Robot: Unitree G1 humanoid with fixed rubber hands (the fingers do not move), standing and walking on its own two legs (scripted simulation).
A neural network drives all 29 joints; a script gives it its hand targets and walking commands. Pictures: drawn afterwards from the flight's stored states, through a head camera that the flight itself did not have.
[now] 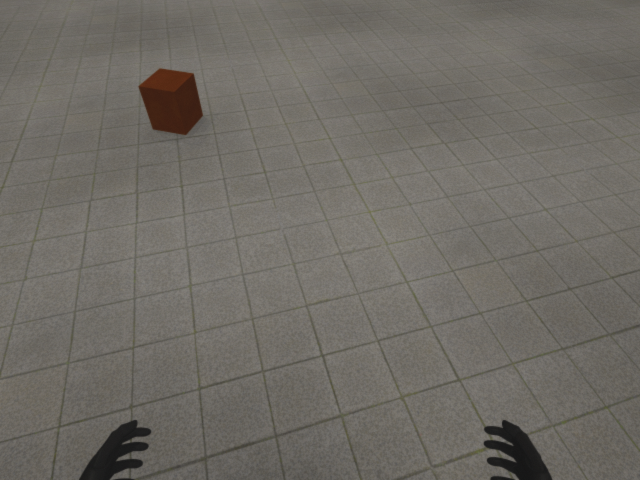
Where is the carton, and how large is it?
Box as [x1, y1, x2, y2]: [138, 68, 202, 134]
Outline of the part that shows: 160,68 138,86 152,127 154,129 186,134 202,115 193,73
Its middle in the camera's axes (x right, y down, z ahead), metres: -0.80 -0.74 +2.12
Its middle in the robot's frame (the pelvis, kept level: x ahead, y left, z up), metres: +2.01 +0.83 -0.63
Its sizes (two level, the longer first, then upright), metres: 0.210 0.200 0.250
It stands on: the floor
